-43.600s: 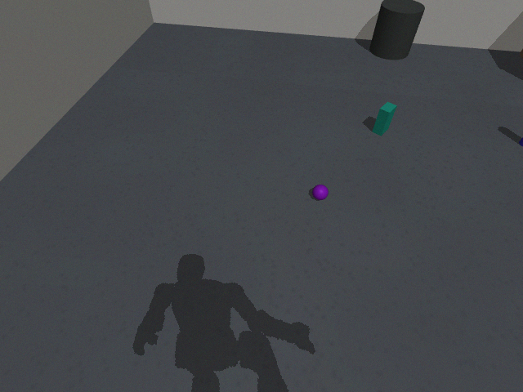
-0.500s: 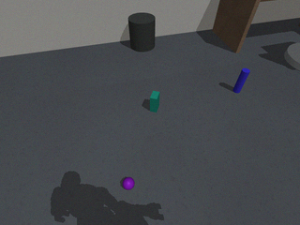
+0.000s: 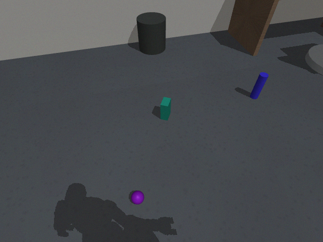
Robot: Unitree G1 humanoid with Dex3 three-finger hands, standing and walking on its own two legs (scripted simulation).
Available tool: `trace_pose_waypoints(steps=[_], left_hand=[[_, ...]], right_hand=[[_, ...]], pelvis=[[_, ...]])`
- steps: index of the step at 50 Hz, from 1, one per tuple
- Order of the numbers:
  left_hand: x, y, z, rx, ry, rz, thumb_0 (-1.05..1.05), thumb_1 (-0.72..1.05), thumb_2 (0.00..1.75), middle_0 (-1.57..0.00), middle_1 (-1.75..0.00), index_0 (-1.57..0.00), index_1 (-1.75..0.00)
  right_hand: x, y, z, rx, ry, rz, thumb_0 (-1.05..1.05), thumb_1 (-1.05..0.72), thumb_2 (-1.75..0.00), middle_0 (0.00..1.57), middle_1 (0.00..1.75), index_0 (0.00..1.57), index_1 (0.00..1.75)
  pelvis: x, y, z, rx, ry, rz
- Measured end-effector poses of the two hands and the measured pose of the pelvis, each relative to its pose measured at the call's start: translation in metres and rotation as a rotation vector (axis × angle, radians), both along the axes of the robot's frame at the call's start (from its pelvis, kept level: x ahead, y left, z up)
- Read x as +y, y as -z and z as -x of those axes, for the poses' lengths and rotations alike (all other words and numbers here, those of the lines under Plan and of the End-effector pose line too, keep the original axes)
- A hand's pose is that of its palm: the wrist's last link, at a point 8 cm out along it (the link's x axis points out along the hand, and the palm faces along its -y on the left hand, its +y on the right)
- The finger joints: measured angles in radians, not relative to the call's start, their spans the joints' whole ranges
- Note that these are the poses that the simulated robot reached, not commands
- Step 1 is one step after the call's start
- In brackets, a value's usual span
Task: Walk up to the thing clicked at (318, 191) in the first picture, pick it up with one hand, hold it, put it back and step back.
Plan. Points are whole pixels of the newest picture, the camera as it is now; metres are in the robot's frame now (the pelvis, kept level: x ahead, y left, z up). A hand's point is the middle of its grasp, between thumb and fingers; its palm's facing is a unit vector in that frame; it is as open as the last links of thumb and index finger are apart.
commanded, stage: stand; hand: left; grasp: from above
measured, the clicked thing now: (137, 197) +0.48 +0.17 -0.74
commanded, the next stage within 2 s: step back in 0.54 s
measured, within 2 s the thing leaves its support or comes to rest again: neither
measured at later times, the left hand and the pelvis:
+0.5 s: hand out of the picture +0.07 +0.25 -0.16, palm faces +0.01 -0.94 -0.34, open 7.4 cm; pelvis +0.00 +0.00 +0.00, yaw +0 degrees
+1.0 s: hand out of the picture +0.02 +0.26 -0.18, palm faces -0.03 -0.90 -0.43, open 7.4 cm; pelvis -0.08 -0.02 -0.04, yaw -2 degrees
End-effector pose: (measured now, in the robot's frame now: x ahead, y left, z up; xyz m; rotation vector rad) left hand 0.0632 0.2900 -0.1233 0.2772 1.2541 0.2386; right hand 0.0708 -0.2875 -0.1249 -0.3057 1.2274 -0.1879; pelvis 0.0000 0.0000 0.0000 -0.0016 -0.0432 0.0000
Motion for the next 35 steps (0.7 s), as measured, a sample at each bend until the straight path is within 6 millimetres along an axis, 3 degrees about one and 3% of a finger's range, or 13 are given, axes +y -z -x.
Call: trace_pose_waypoints(steps=[27,35], left_hand=[[0.0,-0.001,0.002,-0.002,0.018,-0.001,0.01,0.91,0.9,-0.21,-0.29,-0.2,-0.3],[0.015,0.004,0.003,-0.011,0.038,-0.044,0.01,0.91,0.9,-0.21,-0.3,-0.2,-0.3]], right_hand=[[-0.006,-0.002,0.008,0.006,0.002,0.006,0.01,-0.91,-0.9,0.2,0.3,0.2,0.3],[-0.018,0.001,0.013,0.0,0.024,0.021,0.01,-0.91,-0.9,0.2,0.3,0.21,0.3]], pelvis=[[-0.002,0.0,0.002,0.001,0.003,0.0],[-0.003,0.009,0.027,0.016,0.01,-0.002]])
